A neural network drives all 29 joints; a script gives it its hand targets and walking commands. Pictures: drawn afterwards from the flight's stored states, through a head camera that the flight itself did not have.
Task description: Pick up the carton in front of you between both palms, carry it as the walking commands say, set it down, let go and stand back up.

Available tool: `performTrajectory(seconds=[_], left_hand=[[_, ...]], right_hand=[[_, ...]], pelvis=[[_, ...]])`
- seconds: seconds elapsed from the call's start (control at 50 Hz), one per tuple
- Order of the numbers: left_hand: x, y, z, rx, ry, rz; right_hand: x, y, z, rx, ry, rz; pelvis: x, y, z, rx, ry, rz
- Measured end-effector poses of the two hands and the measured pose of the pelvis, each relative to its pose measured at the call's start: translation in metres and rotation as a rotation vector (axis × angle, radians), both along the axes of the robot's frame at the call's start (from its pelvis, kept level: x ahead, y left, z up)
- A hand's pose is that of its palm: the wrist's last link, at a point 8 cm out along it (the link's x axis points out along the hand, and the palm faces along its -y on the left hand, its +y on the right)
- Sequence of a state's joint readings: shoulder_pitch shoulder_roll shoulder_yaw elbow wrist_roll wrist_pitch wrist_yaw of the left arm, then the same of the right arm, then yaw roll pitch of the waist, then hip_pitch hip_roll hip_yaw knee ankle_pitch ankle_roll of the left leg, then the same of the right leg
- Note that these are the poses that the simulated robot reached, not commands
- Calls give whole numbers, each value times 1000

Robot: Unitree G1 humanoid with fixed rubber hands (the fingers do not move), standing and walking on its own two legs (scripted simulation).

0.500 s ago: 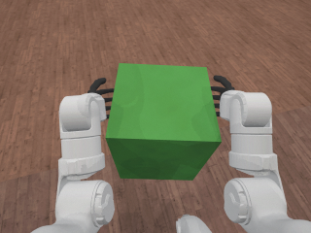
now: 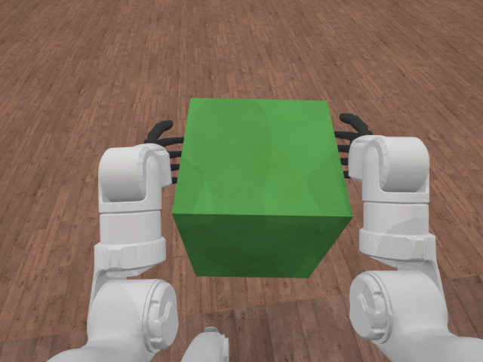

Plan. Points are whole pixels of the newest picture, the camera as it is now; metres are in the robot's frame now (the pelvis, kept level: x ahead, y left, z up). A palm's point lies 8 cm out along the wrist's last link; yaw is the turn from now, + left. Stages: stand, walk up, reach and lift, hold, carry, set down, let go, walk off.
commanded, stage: carry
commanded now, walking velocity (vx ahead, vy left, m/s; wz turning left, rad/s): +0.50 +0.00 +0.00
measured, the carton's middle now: (255, 196) +0.38 +0.02 +0.07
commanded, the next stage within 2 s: none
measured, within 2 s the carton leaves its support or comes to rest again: neither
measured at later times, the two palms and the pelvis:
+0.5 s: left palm (196, 34) +0.70 +0.15 +0.21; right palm (340, 35) +0.69 -0.14 +0.20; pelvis +0.32 +0.02 +0.03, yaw -1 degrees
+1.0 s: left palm out of the picture +1.01 +0.18 +0.20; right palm out of the picture +1.01 -0.11 +0.19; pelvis +0.64 +0.03 +0.03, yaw +0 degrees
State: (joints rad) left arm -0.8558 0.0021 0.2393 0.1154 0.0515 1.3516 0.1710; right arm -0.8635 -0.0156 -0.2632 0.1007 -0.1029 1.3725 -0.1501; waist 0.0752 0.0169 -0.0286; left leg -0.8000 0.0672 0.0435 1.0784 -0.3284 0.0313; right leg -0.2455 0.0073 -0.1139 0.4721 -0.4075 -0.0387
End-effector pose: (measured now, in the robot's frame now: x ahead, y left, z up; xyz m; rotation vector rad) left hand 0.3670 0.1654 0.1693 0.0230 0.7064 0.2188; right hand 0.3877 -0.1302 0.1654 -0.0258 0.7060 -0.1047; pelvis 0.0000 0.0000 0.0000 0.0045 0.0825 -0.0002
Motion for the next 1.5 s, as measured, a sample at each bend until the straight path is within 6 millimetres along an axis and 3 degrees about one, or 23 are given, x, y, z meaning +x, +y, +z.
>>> performTrajectory(seconds=[0.08,0.16,0.24,0.3,0.4,0.5,0.58,0.7,0.88,0.94,1.02,1.1,1.18,1.32,1.5], left_hand=[[64,4,9,-10,-25,-20],[130,6,1,-23,-11,-67],[180,-1,-10,-32,65,-110],[214,-6,-7,-39,77,-125],[273,-10,14,-54,5,-114],[338,-14,38,-39,-54,-84],[387,-19,42,2,-49,-55],[439,-11,34,22,54,-2],[552,3,54,-5,9,19],[595,10,46,-12,19,5],[654,19,18,-23,42,-45],[691,18,-15,-36,145,-77],[723,15,-32,-48,185,-86],[782,9,-39,-87,95,-37],[882,-16,-30,-28,-45,-28]], right_hand=[[56,4,11,-6,-25,-24],[108,6,6,-42,-10,-66],[140,0,-6,-62,73,-111],[168,-5,-4,-54,88,-134],[229,-9,19,-43,21,-145],[303,-13,40,-38,-33,-114],[365,-17,38,-42,-25,-64],[437,-8,31,-48,84,-2],[549,6,50,-36,45,-15],[589,13,44,-42,57,-30],[635,21,23,-75,76,-66],[660,21,-8,-84,178,-102],[685,19,-27,-68,223,-138],[746,13,-33,-17,146,-184],[857,-13,-34,16,0,-144]], pelvis=[[59,12,-2,4,7,-6],[120,28,-10,25,-13,-13],[162,37,7,4,-15,-12],[191,39,18,-6,-11,-14],[246,35,29,-10,1,-14],[317,20,28,-8,9,-8],[376,4,21,-26,-9,7],[441,-5,40,-2,-10,11],[548,7,50,0,9,9],[594,18,44,-6,3,7],[653,35,29,-1,-14,-4],[695,44,41,-18,-10,-18],[737,48,55,-36,2,-25],[826,40,62,-41,13,-25],[961,8,37,-31,-15,9]])
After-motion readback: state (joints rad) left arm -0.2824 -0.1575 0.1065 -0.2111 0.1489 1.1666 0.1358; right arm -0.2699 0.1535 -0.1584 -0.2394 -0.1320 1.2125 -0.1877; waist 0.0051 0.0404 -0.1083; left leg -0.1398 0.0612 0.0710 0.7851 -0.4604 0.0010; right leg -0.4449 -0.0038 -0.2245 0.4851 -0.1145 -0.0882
